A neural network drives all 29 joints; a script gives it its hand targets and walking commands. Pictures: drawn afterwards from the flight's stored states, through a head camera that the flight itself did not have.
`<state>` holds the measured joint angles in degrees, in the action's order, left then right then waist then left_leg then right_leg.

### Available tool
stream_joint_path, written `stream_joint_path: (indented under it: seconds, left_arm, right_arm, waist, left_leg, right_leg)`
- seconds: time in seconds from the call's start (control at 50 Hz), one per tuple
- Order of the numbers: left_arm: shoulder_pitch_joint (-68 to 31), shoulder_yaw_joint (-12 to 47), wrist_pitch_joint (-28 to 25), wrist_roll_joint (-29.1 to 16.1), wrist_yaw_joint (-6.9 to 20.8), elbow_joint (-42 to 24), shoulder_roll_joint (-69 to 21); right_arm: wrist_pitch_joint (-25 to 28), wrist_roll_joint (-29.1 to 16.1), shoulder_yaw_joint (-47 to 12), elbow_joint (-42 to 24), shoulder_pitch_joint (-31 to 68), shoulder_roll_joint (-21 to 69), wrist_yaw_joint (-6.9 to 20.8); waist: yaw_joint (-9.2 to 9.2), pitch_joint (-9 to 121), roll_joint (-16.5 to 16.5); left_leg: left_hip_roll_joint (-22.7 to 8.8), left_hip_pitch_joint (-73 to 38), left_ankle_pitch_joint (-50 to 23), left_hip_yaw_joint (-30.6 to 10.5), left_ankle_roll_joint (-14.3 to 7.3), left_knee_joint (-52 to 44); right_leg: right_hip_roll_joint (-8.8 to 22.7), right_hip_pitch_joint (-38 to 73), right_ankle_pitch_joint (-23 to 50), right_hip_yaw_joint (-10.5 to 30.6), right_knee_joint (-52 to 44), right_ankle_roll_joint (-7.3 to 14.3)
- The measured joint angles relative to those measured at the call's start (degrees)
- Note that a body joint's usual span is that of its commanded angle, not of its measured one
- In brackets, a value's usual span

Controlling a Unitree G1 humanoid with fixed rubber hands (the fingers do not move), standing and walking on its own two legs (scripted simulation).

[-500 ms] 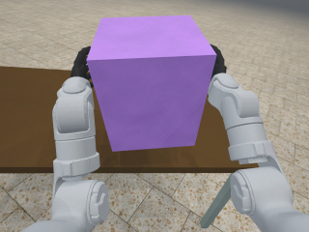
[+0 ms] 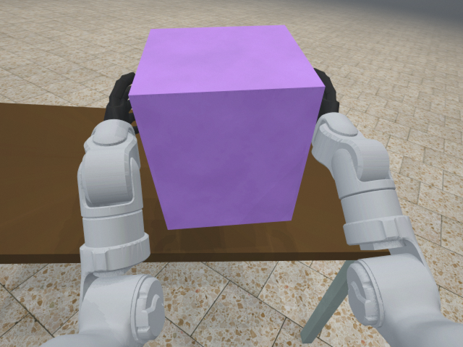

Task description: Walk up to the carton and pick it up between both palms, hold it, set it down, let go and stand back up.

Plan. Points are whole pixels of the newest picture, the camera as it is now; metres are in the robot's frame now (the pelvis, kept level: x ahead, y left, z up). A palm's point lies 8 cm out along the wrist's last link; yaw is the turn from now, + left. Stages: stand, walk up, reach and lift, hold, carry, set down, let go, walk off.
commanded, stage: hold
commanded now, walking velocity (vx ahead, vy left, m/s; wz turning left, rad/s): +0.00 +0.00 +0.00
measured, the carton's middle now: (224, 129) +0.38 +0.01 +0.24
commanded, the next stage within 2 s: none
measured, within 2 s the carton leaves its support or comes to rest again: neither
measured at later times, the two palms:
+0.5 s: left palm (116, 127) +0.35 +0.17 +0.26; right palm (320, 118) +0.36 -0.13 +0.28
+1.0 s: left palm (120, 127) +0.35 +0.16 +0.25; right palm (321, 120) +0.36 -0.14 +0.27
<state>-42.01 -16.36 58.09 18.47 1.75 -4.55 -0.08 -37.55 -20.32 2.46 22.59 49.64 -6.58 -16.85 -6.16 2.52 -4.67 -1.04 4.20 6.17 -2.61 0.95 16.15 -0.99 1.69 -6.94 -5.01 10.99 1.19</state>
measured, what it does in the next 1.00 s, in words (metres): stands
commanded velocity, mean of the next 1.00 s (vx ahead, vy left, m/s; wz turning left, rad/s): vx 0.00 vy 0.00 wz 0.00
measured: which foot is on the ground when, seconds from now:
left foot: down 0.00-1.00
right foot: down 0.00-1.00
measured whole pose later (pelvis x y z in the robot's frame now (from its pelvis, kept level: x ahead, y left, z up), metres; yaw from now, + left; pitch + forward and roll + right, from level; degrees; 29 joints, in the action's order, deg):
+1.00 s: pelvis +0.00 +0.00 +0.00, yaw +0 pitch -5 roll -1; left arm -43.4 -16.8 57.4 18.3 1.9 -2.0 0.4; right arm -37.2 -19.3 3.2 24.7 50.8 -6.2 -16.5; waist -6.0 2.7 -4.7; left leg -1.0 5.2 5.9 -2.7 1.0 16.5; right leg -1.0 0.5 -7.2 -5.2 12.0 1.3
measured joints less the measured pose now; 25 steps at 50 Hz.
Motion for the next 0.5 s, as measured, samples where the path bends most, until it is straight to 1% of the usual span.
stream_joint_path:
  seconds: [0.14, 0.26, 0.36, 0.5]
  left_arm:
    - [-0.2, 0.0, 0.2, 0.0, 0.1, 0.3, 0.2]
    - [-1.2, -0.3, 0.0, -0.3, 0.2, 2.0, 0.6]
    - [-1.0, -0.3, -0.2, -0.2, 0.2, 1.9, 0.5]
    - [-1.6, -0.6, -0.5, -0.2, 0.3, 3.4, 0.7]
  right_arm:
    - [-0.1, 0.0, 0.3, 0.3, 0.2, 0.2, 0.1]
    - [-0.3, 0.6, 0.7, 1.5, 0.9, 0.3, 0.1]
    - [-0.2, 0.5, 0.7, 1.5, 1.0, 0.3, 0.1]
    - [0.0, 0.7, 1.3, 3.3, 2.0, 0.6, 0.3]
  waist:
    - [0.08, 0.1, 0.1]
    - [0.09, 0.3, -0.1]
    - [0.12, 0.6, -0.2]
    - [0.27, 0.7, -0.3]
  left_leg:
    - [0.1, 0.2, 0.0, -0.1, 0.0, 0.3]
    - [0.1, 0.5, -0.1, -0.2, 0.0, 0.4]
    - [0.0, 0.7, -0.2, -0.3, 0.0, 0.4]
    - [0.1, 1.0, -0.3, -0.2, 0.0, 0.6]
  right_leg:
    - [0.1, -0.3, -0.3, -0.1, 0.6, 0.0]
    - [0.1, -0.7, -0.3, -0.3, 1.0, 0.0]
    - [0.0, -0.7, -0.1, -0.3, 0.8, 0.1]
    - [0.1, -1.3, -0.3, -0.3, 1.4, 0.1]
